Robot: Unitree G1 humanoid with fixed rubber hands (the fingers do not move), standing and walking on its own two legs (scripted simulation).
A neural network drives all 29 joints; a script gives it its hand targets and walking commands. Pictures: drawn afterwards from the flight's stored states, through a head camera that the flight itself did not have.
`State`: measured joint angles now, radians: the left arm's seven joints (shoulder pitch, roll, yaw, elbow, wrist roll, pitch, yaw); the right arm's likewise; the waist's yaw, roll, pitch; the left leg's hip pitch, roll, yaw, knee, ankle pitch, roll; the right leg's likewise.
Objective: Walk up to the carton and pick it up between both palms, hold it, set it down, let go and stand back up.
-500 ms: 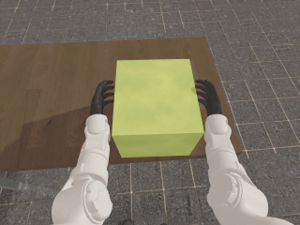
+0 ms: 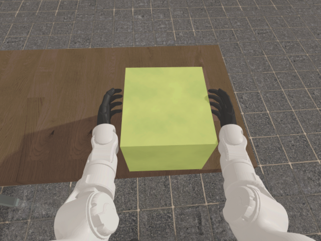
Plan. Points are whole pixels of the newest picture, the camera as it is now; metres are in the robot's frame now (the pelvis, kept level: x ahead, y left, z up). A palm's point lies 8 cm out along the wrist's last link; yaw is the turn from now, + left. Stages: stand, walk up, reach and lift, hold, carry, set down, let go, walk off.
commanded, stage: set down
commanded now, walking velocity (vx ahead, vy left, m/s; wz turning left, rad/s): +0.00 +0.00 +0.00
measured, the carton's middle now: (164, 120) +0.46 -0.01 -0.05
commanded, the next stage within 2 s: none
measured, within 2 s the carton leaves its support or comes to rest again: neither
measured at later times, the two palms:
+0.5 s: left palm (100, 110) +0.44 +0.15 +0.04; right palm (229, 113) +0.43 -0.18 +0.03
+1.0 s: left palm (83, 106) +0.42 +0.18 +0.08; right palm (252, 98) +0.44 -0.22 +0.08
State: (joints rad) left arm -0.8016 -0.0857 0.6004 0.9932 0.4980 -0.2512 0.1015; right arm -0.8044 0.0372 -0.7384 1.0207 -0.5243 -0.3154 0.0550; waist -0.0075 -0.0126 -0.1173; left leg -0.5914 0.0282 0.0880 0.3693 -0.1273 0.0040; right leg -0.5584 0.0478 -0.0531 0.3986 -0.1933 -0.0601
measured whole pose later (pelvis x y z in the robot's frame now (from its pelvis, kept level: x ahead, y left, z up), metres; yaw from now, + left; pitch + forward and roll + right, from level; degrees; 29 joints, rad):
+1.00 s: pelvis -0.02 +0.00 -0.01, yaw +0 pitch +23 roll -1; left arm -1.00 0.19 -0.04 1.31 -0.19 -0.24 0.11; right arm -1.02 -0.38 0.06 1.38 0.38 -0.20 0.05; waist 0.04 0.01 -0.27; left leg -0.76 0.05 0.06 0.52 -0.16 0.00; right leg -0.70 0.06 -0.08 0.50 -0.20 -0.07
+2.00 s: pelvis -0.01 +0.00 +0.00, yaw +1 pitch +9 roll +0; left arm -0.40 0.12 0.07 0.78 -0.07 -0.18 0.09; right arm -0.45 -0.27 0.03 0.98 0.32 -0.24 0.03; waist 0.00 0.00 -0.14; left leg -0.41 0.04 0.06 0.42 -0.16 -0.01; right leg -0.34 0.06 -0.08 0.39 -0.20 -0.07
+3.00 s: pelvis +0.00 +0.00 +0.00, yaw +0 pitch +2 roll +1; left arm 0.11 0.14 0.00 0.56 -0.04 -0.27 0.04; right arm 0.00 -0.18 0.05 0.87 0.19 -0.47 0.02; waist 0.01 -0.03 -0.02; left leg -0.24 0.02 0.07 0.40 -0.20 -0.01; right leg -0.20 0.04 -0.06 0.42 -0.27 -0.07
